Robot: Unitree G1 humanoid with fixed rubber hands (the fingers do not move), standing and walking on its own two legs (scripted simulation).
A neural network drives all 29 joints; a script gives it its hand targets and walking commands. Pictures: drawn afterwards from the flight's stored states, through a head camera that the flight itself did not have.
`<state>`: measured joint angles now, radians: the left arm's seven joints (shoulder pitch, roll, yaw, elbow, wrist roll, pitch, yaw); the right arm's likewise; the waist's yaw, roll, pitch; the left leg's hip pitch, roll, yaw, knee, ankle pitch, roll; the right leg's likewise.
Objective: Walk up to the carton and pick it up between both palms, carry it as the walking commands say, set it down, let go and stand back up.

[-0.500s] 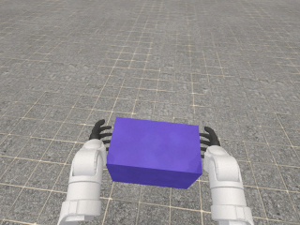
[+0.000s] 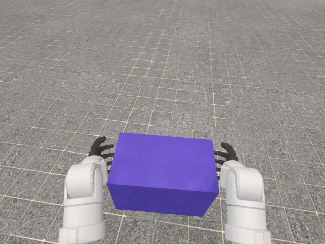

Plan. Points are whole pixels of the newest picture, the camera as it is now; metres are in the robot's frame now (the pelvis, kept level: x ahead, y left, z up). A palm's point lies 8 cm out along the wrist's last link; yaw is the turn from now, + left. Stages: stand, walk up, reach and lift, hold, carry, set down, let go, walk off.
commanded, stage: carry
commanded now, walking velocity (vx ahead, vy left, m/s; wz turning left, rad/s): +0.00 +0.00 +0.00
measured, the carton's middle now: (162, 175) +0.30 +0.01 +0.00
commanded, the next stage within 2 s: none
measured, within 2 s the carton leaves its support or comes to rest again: neither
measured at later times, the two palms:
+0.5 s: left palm (78, 183) +0.23 +0.20 +0.07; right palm (216, 176) +0.26 -0.12 +0.07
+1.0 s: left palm (46, 219) +0.15 +0.22 +0.09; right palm (197, 178) +0.26 -0.07 +0.06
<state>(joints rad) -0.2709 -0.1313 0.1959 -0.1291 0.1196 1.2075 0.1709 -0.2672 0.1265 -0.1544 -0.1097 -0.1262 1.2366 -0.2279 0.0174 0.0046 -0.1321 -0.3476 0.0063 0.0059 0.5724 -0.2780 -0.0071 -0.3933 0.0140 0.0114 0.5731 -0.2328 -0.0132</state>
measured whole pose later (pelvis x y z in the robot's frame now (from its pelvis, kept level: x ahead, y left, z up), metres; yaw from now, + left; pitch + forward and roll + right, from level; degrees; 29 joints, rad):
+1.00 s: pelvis -0.04 -0.02 +0.01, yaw +23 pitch +3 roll +2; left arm -0.20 -0.14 0.13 -0.25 0.13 1.18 0.15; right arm -0.16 0.13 -0.12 -0.29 -0.15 1.23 -0.21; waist -0.01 0.03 -0.07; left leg -0.57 -0.04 0.05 0.95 -0.41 -0.01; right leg -0.27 -0.09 -0.12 0.55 -0.34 -0.01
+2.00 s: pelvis -0.08 -0.05 +0.01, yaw +58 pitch +3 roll +3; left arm -0.25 -0.15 0.19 -0.26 0.16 1.18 0.09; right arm -0.24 0.12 -0.10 -0.30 -0.13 1.27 -0.26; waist -0.04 0.02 -0.02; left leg -0.54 0.01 0.08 0.94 -0.38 -0.02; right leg -0.26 -0.16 -0.24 0.55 -0.34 0.00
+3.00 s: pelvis -0.07 -0.03 +0.01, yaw +87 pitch +3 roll +2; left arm -0.22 -0.14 0.17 -0.23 0.13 1.19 0.12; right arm -0.20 0.14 -0.11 -0.28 -0.15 1.26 -0.24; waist -0.01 0.03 -0.04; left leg -0.49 -0.05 0.01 0.86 -0.42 0.02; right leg -0.28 -0.05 -0.12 0.51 -0.29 -0.03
